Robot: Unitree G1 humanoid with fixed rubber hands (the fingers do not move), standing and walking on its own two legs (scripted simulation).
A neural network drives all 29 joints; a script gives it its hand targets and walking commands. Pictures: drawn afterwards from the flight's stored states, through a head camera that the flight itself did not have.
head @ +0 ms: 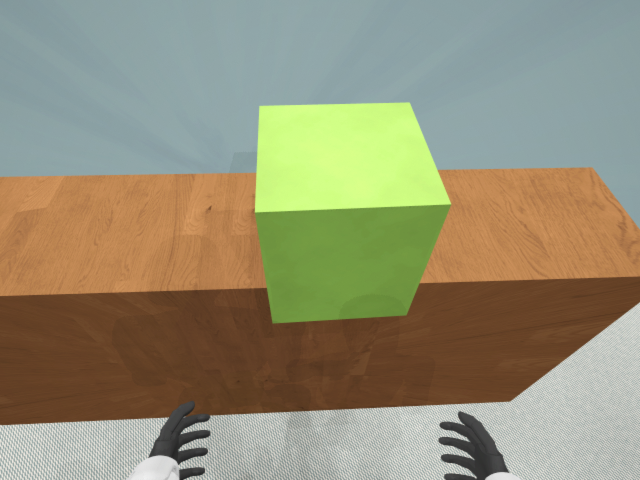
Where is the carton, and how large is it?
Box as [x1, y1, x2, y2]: [255, 102, 450, 322]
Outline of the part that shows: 409,102 259,106 255,216 272,322 406,314 450,206 450,202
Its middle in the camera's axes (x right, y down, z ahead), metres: +0.03 -0.03 +0.57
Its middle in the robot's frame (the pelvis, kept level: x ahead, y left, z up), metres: +0.44 -0.02 +0.05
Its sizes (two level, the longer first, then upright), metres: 0.210 0.200 0.250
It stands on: a pedestal, 0.71 m high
